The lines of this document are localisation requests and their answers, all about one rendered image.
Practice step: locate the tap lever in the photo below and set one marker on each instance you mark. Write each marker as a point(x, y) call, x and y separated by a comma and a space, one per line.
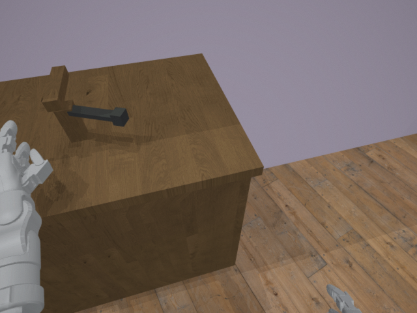
point(118, 116)

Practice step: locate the left robot forearm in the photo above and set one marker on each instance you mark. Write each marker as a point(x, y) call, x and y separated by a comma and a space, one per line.
point(20, 261)

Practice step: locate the right robot hand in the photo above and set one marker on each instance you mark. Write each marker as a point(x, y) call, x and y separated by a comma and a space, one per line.
point(343, 300)

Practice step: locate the counter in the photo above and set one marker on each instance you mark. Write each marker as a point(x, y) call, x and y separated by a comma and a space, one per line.
point(131, 209)

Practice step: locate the left robot hand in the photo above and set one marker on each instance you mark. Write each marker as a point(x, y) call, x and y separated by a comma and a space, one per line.
point(16, 173)

